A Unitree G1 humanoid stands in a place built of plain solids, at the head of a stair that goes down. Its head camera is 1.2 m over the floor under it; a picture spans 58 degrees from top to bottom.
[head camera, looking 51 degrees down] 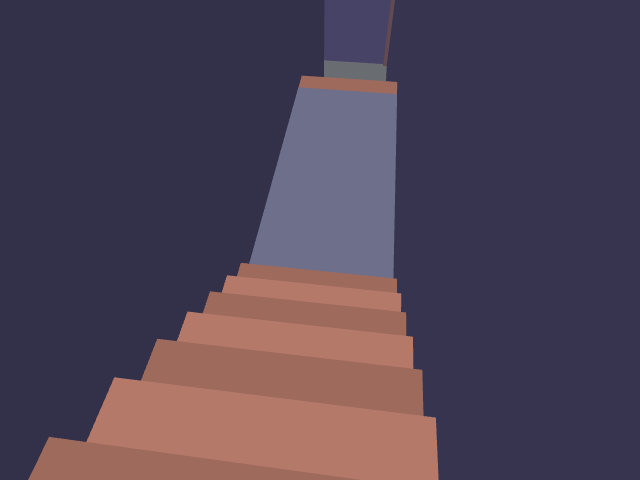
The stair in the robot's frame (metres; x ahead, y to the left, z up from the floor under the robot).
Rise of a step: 0.19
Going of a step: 0.24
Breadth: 1.05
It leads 7 degrees to the right of straight ahead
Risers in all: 7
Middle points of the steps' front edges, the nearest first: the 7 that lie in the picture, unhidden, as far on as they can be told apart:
0.25 0.19 0.00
0.48 0.16 -0.19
0.72 0.13 -0.39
0.95 0.10 -0.58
1.19 0.07 -0.78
1.42 0.04 -0.97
1.65 0.01 -1.16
